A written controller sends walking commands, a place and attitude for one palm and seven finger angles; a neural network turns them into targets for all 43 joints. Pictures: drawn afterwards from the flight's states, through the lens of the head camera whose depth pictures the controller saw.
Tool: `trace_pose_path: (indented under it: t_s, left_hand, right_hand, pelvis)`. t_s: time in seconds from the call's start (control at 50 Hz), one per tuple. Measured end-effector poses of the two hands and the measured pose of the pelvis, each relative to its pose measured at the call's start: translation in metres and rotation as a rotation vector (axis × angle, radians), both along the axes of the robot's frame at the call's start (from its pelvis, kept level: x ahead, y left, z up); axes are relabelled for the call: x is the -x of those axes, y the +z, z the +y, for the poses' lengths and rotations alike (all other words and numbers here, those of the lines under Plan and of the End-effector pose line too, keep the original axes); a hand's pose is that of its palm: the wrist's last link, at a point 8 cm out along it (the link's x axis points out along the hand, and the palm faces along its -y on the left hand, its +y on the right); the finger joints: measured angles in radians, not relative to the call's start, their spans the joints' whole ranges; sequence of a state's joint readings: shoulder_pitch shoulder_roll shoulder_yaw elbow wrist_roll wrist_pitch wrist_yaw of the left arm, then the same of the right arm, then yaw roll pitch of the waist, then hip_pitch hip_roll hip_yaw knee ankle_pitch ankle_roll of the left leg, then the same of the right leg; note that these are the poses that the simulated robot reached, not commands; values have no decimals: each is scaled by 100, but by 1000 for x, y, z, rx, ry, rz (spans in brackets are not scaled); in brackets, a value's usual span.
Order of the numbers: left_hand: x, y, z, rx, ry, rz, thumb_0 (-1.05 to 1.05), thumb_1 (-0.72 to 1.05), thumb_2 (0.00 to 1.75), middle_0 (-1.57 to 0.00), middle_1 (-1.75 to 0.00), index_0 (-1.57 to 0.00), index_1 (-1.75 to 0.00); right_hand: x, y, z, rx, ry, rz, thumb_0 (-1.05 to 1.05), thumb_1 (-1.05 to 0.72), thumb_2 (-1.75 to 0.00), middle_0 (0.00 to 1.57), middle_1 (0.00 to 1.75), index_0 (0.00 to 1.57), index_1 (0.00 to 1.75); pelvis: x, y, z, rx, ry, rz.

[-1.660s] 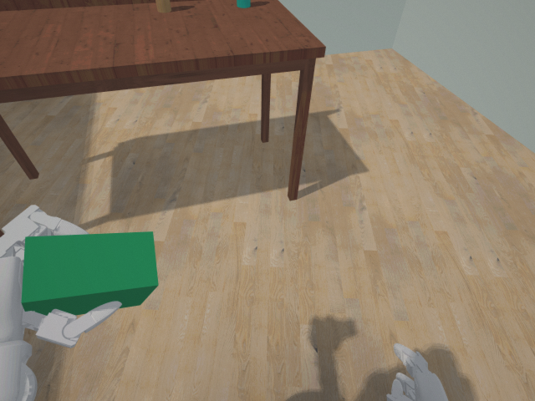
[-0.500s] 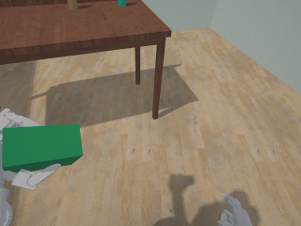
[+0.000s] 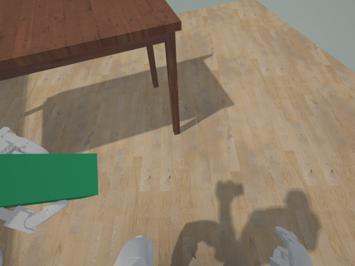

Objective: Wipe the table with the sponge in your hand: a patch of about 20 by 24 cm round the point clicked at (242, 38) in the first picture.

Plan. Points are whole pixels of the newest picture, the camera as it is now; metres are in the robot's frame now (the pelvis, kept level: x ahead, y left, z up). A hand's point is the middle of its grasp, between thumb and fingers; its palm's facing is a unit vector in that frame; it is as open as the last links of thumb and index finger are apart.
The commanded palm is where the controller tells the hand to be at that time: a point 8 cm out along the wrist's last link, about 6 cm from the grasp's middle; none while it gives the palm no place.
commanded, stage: walk to a spot facing it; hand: left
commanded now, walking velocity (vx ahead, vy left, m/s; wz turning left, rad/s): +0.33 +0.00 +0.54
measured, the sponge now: (62, 179) +0.23 +0.19 +0.16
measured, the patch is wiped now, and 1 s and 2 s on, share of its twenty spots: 0.00 0.00 0.00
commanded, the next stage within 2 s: none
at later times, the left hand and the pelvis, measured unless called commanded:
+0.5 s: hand (36, 134) +0.29 +0.23 +0.20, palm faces +0.56 -0.68 -0.47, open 10.3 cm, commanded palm +0.24 +0.27 +0.18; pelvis +0.14 -0.04 -0.01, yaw +12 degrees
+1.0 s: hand (40, 149) +0.28 +0.23 +0.18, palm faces +0.73 -0.53 -0.44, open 10.3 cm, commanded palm +0.19 +0.23 +0.18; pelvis +0.20 -0.09 -0.01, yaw +30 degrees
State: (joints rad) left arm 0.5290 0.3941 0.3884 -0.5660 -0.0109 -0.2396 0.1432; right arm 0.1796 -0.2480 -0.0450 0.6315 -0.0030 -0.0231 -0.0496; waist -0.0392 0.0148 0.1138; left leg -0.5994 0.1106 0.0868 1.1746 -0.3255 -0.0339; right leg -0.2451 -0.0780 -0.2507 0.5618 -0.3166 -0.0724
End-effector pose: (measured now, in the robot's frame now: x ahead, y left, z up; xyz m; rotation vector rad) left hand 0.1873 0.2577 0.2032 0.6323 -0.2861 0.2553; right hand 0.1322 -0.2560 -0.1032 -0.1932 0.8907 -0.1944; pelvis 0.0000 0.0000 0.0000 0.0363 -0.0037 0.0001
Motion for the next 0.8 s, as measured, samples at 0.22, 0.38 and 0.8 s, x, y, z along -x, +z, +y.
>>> trace_pose_path:
  t_s: [0.22,0.38,0.8]
  left_hand:
    - [-46,-9,23,94,122,-141,-1,-51,98,-71,-134,-72,-134]
    - [-81,-6,22,49,104,-178,-1,-51,98,-71,-134,-72,-134]
    - [-67,-8,-34,100,474,-14,-1,-51,98,-71,-134,-72,-134]
  right_hand:
    - [-110,20,13,58,114,-114,2,-91,-90,20,30,19,30]
    - [-172,14,62,-95,184,-196,1,-91,-90,20,30,20,30]
    - [-310,24,-2,25,464,-112,2,-90,-90,20,30,20,30]
  pelvis:
    - [-80,-12,1,-29,44,-15]
    - [-108,-20,-14,17,139,-28]
    - [-192,5,-91,-29,427,1]
